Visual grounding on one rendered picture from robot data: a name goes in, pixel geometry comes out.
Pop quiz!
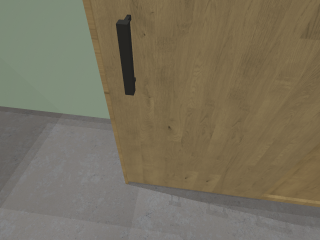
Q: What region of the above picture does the handle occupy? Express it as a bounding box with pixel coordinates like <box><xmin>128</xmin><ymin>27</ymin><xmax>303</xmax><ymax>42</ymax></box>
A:
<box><xmin>116</xmin><ymin>14</ymin><xmax>136</xmax><ymax>96</ymax></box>

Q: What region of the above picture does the wardrobe door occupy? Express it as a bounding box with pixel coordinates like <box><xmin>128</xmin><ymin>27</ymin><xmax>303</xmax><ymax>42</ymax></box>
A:
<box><xmin>90</xmin><ymin>0</ymin><xmax>320</xmax><ymax>199</ymax></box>
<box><xmin>264</xmin><ymin>142</ymin><xmax>320</xmax><ymax>201</ymax></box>

